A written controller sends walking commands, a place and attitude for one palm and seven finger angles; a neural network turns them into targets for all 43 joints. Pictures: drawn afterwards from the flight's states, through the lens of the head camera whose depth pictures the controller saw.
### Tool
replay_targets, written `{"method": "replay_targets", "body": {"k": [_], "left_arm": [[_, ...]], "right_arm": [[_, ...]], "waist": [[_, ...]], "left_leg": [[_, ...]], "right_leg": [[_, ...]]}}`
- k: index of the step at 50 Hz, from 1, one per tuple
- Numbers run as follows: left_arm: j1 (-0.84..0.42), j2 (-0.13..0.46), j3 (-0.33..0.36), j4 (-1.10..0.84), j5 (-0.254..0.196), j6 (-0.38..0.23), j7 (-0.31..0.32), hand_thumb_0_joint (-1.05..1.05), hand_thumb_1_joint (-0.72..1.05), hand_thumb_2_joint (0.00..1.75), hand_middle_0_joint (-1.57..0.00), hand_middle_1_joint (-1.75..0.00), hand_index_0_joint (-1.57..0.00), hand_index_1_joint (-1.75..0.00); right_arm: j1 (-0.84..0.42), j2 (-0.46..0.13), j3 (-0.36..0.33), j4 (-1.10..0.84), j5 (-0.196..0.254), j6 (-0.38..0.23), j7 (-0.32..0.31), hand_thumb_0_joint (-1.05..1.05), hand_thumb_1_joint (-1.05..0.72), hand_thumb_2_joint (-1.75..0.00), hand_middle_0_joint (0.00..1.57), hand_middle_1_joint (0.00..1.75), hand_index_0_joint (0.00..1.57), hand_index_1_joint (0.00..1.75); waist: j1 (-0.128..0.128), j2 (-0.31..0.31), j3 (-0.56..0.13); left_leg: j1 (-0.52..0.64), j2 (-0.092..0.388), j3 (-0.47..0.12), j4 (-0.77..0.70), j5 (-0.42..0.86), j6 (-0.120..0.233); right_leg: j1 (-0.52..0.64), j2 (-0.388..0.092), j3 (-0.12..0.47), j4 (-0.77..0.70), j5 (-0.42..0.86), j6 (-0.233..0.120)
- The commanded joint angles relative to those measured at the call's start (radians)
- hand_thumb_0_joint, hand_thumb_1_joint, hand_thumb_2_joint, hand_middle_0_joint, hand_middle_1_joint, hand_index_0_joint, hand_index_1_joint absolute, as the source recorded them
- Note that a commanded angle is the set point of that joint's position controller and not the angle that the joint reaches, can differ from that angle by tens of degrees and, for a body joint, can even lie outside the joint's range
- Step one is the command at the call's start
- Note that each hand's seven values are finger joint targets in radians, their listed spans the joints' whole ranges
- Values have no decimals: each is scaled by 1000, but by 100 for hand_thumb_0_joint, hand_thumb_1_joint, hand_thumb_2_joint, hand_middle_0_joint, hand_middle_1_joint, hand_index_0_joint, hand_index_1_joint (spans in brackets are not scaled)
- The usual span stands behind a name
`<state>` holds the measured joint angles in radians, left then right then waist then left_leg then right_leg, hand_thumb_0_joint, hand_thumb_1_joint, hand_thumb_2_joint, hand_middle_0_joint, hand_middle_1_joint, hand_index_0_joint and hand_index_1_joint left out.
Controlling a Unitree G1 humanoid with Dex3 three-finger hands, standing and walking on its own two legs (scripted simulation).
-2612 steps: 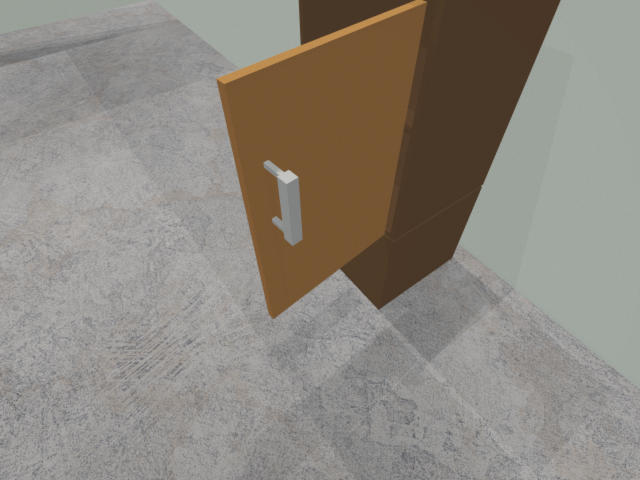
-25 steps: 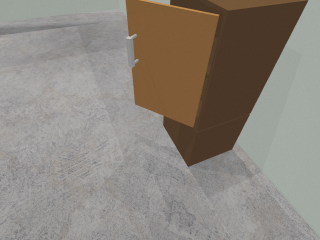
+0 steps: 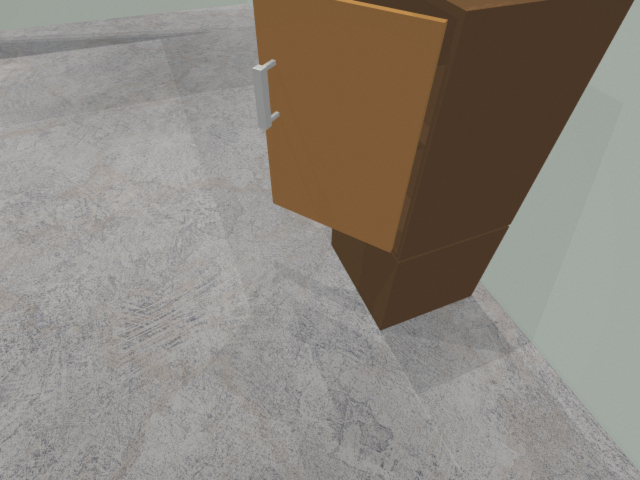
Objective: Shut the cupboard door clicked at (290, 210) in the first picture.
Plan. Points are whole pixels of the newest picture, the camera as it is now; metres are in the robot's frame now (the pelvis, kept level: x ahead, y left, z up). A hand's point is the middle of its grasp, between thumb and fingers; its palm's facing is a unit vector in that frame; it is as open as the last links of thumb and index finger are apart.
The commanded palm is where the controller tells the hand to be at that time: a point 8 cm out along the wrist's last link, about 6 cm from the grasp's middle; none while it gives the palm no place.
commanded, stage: look to check the result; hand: left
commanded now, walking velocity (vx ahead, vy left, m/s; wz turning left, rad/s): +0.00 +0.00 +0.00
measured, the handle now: (268, 94) +0.89 +0.18 +0.03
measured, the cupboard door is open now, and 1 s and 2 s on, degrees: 38 38 38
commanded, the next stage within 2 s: walk to a spot facing it in 0.08 s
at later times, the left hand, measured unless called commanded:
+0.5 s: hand out of the picture -0.02 +0.18 -0.21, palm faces +0.17 -0.97 -0.17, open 7.4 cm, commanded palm none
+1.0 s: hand out of the picture +0.04 +0.22 -0.15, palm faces +0.40 -0.86 -0.31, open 7.4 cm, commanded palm none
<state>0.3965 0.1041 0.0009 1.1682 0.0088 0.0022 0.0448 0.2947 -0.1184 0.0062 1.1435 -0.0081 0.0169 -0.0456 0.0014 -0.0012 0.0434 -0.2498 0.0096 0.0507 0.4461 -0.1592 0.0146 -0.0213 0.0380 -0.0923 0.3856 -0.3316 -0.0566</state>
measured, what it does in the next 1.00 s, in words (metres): steps on the spot, turning left: right foot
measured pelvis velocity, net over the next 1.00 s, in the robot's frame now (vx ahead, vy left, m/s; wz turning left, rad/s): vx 0.02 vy -0.03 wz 0.45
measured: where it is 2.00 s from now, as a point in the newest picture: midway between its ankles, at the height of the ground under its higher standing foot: outside the picture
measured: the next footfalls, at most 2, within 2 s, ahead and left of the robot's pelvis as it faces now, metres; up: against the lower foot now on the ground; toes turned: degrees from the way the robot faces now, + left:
right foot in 1.00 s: +0.09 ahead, -0.13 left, +0.00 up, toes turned +27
left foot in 1.36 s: -0.02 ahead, +0.09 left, +0.00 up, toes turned +47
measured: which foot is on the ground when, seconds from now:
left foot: down 0.00-0.98, up 1.00-1.00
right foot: down 0.00-0.54, up 0.56-0.98, down 1.00-1.00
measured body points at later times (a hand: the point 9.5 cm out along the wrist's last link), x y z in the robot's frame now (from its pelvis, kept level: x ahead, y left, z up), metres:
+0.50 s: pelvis +0.01 +0.01 -0.02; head +0.03 +0.04 +0.43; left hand -0.03 +0.23 -0.19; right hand +0.02 -0.21 -0.17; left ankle +0.03 +0.11 -0.73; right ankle -0.07 -0.07 -0.74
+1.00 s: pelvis +0.02 -0.03 -0.01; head +0.07 -0.01 +0.44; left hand +0.02 +0.27 -0.13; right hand +0.19 -0.25 -0.15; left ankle +0.04 +0.11 -0.74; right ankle +0.05 -0.15 -0.75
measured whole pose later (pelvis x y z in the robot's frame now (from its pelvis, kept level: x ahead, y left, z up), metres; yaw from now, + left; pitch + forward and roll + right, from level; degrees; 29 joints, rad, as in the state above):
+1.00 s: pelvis +0.02 -0.03 -0.01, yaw +26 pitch +3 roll +0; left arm 0.13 0.26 0.06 0.83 0.03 0.03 0.01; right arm 0.20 -0.25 -0.09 0.90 -0.02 0.07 0.00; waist -0.03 0.01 0.05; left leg -0.46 -0.10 -0.17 0.57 -0.20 -0.02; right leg -0.27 -0.01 0.03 0.52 -0.33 0.01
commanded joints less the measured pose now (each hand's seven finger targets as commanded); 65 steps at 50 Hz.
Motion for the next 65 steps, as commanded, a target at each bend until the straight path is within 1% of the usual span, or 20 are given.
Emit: {"method": "replay_targets", "body": {"k": [1,13,21,24,25,26,27,28,31,35,43,47,48,49,50,51,53,55,60,65], "left_arm": [[111,78,13,-2,-1,-11,10,0,90,90,-20,-30,-20,-30],[100,105,31,-23,0,-1,13,0,90,90,-20,-30,-20,-30],[-16,189,84,-133,27,9,14,0,90,90,-20,-30,-20,-30],[-61,230,97,-170,19,4,9,0,90,90,-20,-30,-20,-30],[-65,233,99,-188,8,6,3,0,90,90,-20,-30,-20,-30],[-43,193,98,-218,-8,11,-1,0,90,90,-20,-30,-20,-30],[-112,171,81,-264,-8,16,1,0,90,90,-20,-30,-20,-30],[-161,190,83,-279,3,28,4,0,90,90,-20,-30,-20,-30],[-213,185,98,-291,16,38,-13,0,90,90,-20,-30,-20,-30],[-186,183,101,-301,19,31,-25,0,90,90,-20,-30,-20,-30],[-255,211,88,-373,18,29,-24,0,90,90,-20,-30,-20,-30],[-110,246,99,-345,8,27,-18,0,90,90,-20,-30,-20,-30],[-62,311,111,-343,17,16,-13,0,90,90,-20,-30,-20,-30],[-92,400,127,-362,34,7,-5,0,90,90,-20,-30,-20,-30],[-189,377,108,-380,25,12,1,0,90,90,-20,-30,-20,-30],[-281,336,92,-405,21,14,1,0,90,90,-20,-30,-20,-30],[-297,270,88,-405,16,0,3,0,90,90,-20,-30,-20,-30],[-233,262,83,-386,16,-10,3,0,90,90,-20,-30,-20,-30],[-64,312,105,-338,20,-5,2,0,90,90,-20,-30,-20,-30],[-54,325,117,-332,22,-3,-5,0,90,90,-20,-30,-20,-30]], "right_arm": [[75,-77,-10,-12,-1,-8,-7,0,-90,-90,20,30,20,30],[60,-90,-15,-25,-1,2,-5,0,-90,-90,20,30,20,30],[-32,-100,-58,-139,-7,30,15,0,-90,-90,20,30,20,30],[43,-109,-60,-150,-14,25,26,0,-90,-90,20,30,20,30],[118,-138,-66,-138,-19,18,27,0,-90,-90,20,30,20,30],[166,-218,-78,-142,-28,7,22,0,-90,-90,20,30,20,30],[181,-265,-85,-135,-18,9,13,0,-90,-90,20,30,20,30],[141,-265,-89,-139,-17,12,16,0,-90,-90,20,30,20,30],[-9,-253,-86,-212,-29,7,14,0,-90,-90,20,30,20,30],[-33,-276,-98,-237,-25,0,15,0,-90,-90,20,30,20,30],[-25,-311,-127,-263,-25,18,31,0,-90,-90,20,30,20,30],[-121,-294,-134,-312,-17,33,37,0,-90,-90,20,30,20,30],[-127,-256,-131,-323,-6,35,43,0,-90,-90,20,30,20,30],[-96,-173,-124,-338,1,31,45,0,-90,-90,20,30,20,30],[-118,-232,-132,-335,-17,30,47,0,-90,-90,20,30,20,30],[-71,-221,-127,-333,-22,36,57,0,-90,-90,20,30,20,30],[-58,-211,-123,-309,-21,42,63,0,-90,-90,20,30,20,30],[-95,-208,-111,-324,-14,37,70,0,-90,-90,20,30,20,30],[-218,-170,-83,-356,-9,38,77,0,-90,-90,20,30,20,30],[-192,-181,-82,-353,-6,27,74,0,-90,-90,20,30,20,30]], "waist": [[-7,-20,82],[0,-9,92],[-3,-100,124],[-49,-55,66],[-76,26,7],[-76,295,-31],[-85,327,-51],[-72,177,-20],[-30,106,63],[-15,76,-66],[-42,196,-118],[29,185,-122],[51,58,-129],[40,-256,-95],[11,-183,-17],[-44,-118,0],[-67,-174,-20],[-42,-202,-19],[39,-191,-51],[22,-228,-78]], "left_leg": [[77,90,-88,-37,132,34],[3,72,-83,23,135,29],[-269,55,-9,479,-350,-10],[-129,33,45,218,-163,-3],[14,43,-12,110,150,30],[118,246,-376,0,549,160],[113,375,-570,-101,620,268],[12,359,-539,-149,223,249],[-178,270,-500,-237,-279,161],[-37,190,-408,-199,-167,132],[68,148,-466,-135,10,141],[-137,67,-439,-81,-83,76],[-263,-10,-371,57,-189,17],[-435,-148,-163,375,-344,-69],[-404,-81,-165,625,-409,-55],[-372,-60,-173,733,-338,-46],[-386,-22,-124,805,-271,-67],[-389,-5,-71,726,-255,-80],[-315,-8,23,448,-275,-70],[-140,-29,71,202,-224,-36]], "right_leg": [[-162,-151,112,-115,218,17],[-120,-176,84,-66,265,18],[-62,-418,91,9,654,-164],[-51,-360,-41,257,799,-78],[-143,-297,-89,418,679,-10],[-350,-152,-118,646,205,76],[-439,-75,2,800,-345,79],[-411,-108,88,817,-323,57],[-447,-129,119,805,-122,75],[-467,-97,105,695,-35,102],[-424,-37,99,428,-104,121],[-119,-11,67,93,9,97],[4,-127,187,-88,-7,59],[10,-437,538,-225,-122,-58],[-205,-532,521,-204,-45,-100],[-271,-467,384,-175,-8,-105],[-196,-363,264,-69,308,-86],[-81,-334,128,17,638,-77],[59,-353,58,89,800,-55],[24,-375,12,184,843,-34]]}}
